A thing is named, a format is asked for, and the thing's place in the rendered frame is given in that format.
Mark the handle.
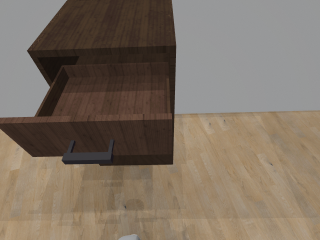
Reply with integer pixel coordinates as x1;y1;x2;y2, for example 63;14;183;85
61;139;115;165

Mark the drawer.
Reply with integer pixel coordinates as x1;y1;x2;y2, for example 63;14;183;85
0;62;172;157

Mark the cabinet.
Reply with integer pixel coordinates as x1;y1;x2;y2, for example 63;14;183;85
27;0;177;166

